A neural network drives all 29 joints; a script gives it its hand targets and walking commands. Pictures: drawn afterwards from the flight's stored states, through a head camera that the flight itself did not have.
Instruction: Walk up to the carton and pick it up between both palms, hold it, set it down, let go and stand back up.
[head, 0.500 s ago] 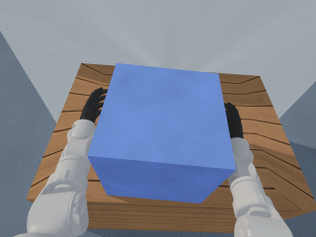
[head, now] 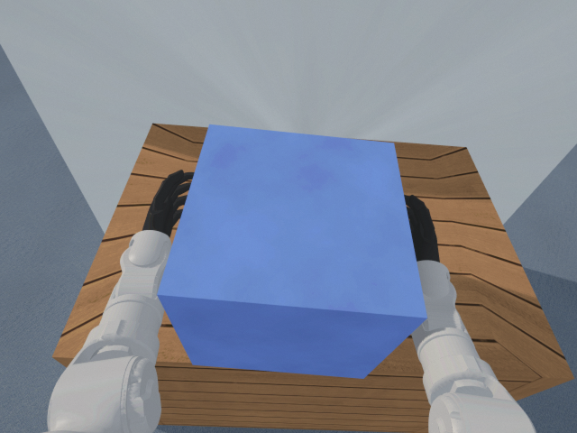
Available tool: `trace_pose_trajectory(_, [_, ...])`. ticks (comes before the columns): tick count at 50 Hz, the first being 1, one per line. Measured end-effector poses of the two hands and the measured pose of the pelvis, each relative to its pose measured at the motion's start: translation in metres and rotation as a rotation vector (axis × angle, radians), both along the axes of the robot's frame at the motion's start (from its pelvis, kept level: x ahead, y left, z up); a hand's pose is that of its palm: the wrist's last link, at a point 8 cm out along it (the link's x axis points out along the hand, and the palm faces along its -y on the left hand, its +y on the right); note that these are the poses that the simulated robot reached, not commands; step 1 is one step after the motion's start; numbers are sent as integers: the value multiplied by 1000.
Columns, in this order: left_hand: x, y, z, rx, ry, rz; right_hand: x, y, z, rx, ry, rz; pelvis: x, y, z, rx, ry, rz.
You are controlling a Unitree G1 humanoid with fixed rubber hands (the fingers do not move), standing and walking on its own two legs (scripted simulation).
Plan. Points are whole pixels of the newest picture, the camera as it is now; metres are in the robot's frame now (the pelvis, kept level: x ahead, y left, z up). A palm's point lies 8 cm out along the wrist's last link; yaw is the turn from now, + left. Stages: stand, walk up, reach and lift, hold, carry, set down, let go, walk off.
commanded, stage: set down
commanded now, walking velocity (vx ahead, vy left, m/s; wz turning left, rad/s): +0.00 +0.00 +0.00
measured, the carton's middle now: (290, 257) +0.37 -0.01 +0.00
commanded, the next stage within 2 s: none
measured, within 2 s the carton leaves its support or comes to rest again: neither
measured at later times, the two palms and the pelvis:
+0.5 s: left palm (149, 231) +0.39 +0.20 +0.04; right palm (416, 260) +0.35 -0.20 +0.03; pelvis -0.02 -0.01 -0.01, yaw +0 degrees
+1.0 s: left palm (122, 279) +0.32 +0.22 +0.02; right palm (438, 286) +0.30 -0.22 +0.03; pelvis -0.05 -0.01 -0.01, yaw +0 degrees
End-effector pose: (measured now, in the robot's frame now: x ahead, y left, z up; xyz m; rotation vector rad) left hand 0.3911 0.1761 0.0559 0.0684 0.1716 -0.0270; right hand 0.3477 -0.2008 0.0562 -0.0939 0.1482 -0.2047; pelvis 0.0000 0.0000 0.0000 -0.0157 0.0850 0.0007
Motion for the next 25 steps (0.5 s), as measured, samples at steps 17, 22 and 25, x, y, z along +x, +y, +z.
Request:
trace_pose_trajectory(17, [-2,5,-16,67,85,35,0,2,-21,49,73,11,-18,-8,-3,12,70,1])
trace_pose_trajectory(22, [-1,11,-16,55,74,56,1,0,-24,51,87,29,-18,-10,-6,16,111,1])
trace_pose_trajectory(25, [-3,19,-13,59,70,65,-1,-1,-24,50,88,33,-20,-10,-6,16,110,1])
